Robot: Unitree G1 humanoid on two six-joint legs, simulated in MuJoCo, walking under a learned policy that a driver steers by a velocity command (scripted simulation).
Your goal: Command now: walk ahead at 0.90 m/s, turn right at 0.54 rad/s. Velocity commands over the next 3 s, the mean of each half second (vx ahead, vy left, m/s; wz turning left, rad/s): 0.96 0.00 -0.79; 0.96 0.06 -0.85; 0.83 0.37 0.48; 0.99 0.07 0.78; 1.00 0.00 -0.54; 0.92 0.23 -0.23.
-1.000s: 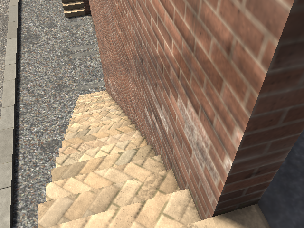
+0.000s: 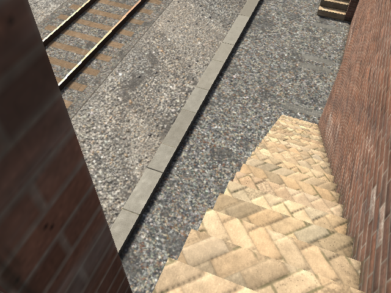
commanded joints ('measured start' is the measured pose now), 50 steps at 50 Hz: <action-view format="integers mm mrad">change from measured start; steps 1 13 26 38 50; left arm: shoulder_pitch -3 32 -45 -156 -528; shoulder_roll -30 95 212 76 225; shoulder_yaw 4 50 54 12 59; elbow -92 -142 -134 -88 -294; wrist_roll -121 -6 17 21 -13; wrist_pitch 19 75 8 -1 60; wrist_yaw -16 -41 20 40 8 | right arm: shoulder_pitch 76 -34 -29 65 -13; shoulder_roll -53 -237 -114 -115 -62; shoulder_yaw -24 -40 -14 -31 63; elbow -1 -20 -95 -158 -118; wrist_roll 162 27 -15 36 15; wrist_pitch -37 -56 -20 -32 17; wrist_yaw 5 -30 -5 17 48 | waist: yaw -21 139 -27 -95 -61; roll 133 140 -20 15 84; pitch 17 -120 -144 -68 184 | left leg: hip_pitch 125 19 -491 319 -478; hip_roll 183 280 18 -6 135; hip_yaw -118 171 -231 -286 -323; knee -284 154 826 -159 -390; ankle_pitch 138 1154 27 811 -164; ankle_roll -100 -11 -151 -96 207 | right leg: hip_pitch -246 198 55 -75 -98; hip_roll -97 51 -11 294 47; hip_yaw -3 -236 587 420 35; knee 97 -36 -483 35 -58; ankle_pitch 99 217 830 -7 259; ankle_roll -1 -109 -274 -88 86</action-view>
